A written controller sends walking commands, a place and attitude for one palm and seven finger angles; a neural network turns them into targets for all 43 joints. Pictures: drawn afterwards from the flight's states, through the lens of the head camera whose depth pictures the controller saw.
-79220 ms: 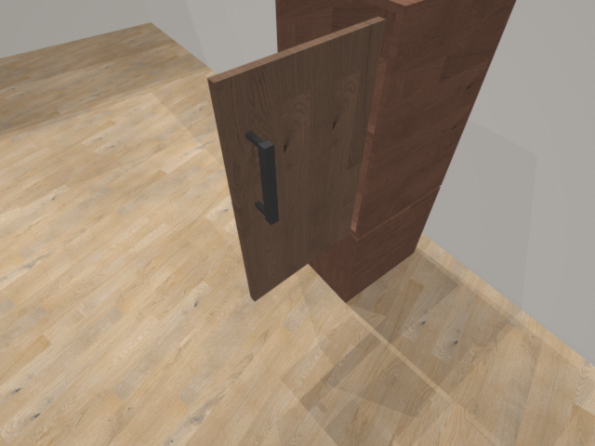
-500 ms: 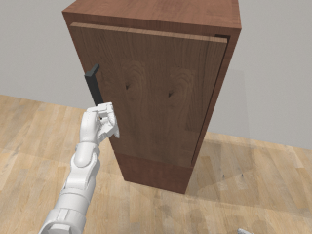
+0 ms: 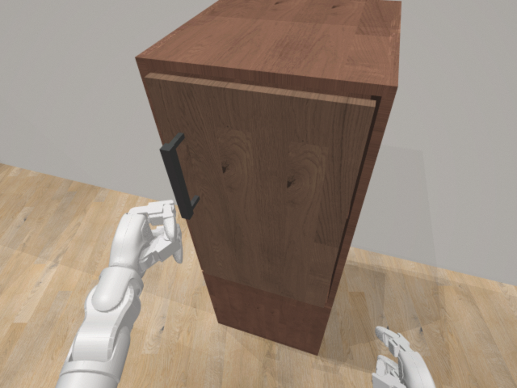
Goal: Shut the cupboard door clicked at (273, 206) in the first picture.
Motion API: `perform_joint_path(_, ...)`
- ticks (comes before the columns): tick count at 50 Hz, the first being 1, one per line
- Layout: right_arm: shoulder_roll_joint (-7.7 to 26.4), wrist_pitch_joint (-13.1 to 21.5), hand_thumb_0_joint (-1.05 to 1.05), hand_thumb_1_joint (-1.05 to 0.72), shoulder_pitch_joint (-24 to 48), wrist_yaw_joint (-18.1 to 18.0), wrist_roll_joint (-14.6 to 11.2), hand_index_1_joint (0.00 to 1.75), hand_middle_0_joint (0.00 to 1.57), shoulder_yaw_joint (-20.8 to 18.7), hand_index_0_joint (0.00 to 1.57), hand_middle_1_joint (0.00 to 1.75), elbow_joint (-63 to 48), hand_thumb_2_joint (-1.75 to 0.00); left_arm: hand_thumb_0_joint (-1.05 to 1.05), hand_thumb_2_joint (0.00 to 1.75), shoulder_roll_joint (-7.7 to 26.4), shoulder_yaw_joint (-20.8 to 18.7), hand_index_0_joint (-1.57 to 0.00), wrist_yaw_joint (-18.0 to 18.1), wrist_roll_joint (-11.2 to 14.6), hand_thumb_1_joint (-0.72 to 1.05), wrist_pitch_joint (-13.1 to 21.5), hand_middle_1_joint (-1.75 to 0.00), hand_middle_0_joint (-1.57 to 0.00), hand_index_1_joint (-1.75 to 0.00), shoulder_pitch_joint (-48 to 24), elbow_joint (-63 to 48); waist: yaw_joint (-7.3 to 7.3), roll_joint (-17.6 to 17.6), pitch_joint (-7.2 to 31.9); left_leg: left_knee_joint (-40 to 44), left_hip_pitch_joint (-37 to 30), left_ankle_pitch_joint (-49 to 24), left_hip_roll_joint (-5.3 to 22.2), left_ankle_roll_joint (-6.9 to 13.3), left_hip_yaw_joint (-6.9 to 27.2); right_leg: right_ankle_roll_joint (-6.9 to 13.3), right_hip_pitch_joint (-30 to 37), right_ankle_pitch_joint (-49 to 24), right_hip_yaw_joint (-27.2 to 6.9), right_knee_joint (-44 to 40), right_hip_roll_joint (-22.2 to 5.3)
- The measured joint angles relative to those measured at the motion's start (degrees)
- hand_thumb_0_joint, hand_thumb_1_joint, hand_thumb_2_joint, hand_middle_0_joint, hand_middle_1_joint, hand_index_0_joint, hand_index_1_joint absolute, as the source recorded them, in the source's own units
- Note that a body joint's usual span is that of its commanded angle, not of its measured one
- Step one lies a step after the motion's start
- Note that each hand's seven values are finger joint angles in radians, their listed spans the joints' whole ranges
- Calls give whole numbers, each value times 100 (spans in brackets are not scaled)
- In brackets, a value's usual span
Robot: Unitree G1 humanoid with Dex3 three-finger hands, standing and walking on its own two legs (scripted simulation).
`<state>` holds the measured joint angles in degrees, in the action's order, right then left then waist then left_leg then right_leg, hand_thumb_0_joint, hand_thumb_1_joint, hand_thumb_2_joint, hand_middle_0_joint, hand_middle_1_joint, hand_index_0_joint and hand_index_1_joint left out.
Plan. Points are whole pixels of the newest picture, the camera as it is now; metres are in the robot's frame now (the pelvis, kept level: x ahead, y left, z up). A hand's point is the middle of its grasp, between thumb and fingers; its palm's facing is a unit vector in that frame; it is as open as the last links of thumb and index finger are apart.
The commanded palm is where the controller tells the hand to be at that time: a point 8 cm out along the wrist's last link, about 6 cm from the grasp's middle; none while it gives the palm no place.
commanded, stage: draw the hand back to the body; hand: left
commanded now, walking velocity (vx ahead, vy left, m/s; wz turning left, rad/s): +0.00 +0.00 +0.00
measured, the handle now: (183, 178) +0.46 +0.17 +0.08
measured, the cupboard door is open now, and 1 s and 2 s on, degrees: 0 0 0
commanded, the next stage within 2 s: step back with the hand held close in 1.32 s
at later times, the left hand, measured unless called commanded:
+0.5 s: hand (92, 280) +0.22 +0.22 +0.13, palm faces +0.20 -0.95 -0.26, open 3.3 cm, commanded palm +0.19 +0.28 +0.16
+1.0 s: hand out of the picture +0.18 +0.33 +0.18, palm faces +0.45 -0.79 -0.41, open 6.5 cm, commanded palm +0.13 +0.36 +0.20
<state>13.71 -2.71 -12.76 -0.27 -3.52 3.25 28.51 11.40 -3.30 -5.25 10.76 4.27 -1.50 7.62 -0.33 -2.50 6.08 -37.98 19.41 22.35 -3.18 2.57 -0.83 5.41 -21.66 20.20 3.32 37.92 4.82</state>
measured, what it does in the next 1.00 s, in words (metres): shifts its weight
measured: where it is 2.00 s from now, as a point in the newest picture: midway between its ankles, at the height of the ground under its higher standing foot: outside the picture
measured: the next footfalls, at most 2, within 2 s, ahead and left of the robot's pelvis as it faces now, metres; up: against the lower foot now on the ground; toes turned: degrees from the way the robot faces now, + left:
none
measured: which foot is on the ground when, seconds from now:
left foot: down 0.00-1.00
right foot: down 0.00-1.00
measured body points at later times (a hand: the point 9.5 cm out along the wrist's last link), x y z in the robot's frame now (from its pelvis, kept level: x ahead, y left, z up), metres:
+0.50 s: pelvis -0.02 +0.03 +0.02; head -0.04 +0.01 +0.47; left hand +0.20 +0.27 +0.15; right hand +0.17 -0.19 -0.07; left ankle -0.03 +0.09 -0.72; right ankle -0.01 -0.05 -0.72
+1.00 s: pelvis +0.00 +0.06 +0.02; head -0.03 +0.04 +0.47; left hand +0.15 +0.37 +0.20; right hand +0.19 -0.16 -0.06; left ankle -0.03 +0.09 -0.72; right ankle -0.01 -0.05 -0.72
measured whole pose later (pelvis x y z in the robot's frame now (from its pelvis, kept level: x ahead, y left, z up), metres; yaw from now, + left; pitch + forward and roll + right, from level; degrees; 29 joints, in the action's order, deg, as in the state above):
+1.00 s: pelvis +0.00 +0.06 +0.02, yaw +1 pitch -3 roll -2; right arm 13.8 2.5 -11.9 -1.9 -1.2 1.0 34.6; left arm 21.6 -19.7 5.4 4.5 3.0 27.6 -23.4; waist -3.8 -4.6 1.7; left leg -23.9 5.3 15.6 -6.0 6.1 -0.4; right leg 1.1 -6.3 12.9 2.5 22.0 2.3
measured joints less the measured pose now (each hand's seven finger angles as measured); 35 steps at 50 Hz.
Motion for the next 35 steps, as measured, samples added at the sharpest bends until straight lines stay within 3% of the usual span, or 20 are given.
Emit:
perform_joint_path(6,153,161,1,-90,-104,-168,-40,30,20,-66,20,30,66,-90,2,90,172,-61,-130,-247,206,90,-227,-150,-130,-150,588,-788,-26,-74,-173,14,-125,-66,7,22,81,14,211,-111,80,-160,6)
perform_joint_path(13,158,398,1,-90,-1,-295,-50,30,20,-52,20,30,190,-90,1,90,310,-182,-128,-367,343,90,-393,-148,-128,-147,743,-1153,0,-97,-175,103,-207,-189,-8,57,77,-33,323,-256,76,-305,-13)
perform_joint_path(17,41,375,1,-90,156,-334,56,30,20,-95,20,30,303,-90,1,90,481,-200,-122,307,-140,89,-424,-141,-122,-141,855,-1277,48,-107,-277,295,-381,-311,1,79,80,-80,539,-419,63,-585,-2)
perform_joint_path(21,-6,345,1,-90,202,-334,115,30,20,-93,20,30,349,-90,1,90,497,-207,-114,728,-374,89,-365,-132,-113,-131,1261,-1591,8,-132,-403,603,-643,-458,-29,140,41,-115,796,-588,1,-894,-25)
perform_joint_path(27,-22,397,1,-90,126,-345,175,30,20,-48,20,30,485,-90,2,90,554,-206,-99,959,-550,89,-255,-115,-98,-115,1831,-2013,-149,-202,-473,1055,-1060,-632,-138,249,30,-220,1173,-701,-49,-1238,-124)
perform_joint_path(35,-87,476,1,-90,159,-266,220,30,20,-26,20,30,594,-90,1,90,650,-624,-77,1046,-642,89,-152,-92,-77,-91,2137,-2433,-248,-227,-509,1382,-1368,-730,-236,326,37,-327,1451,-748,-76,-1480,-214)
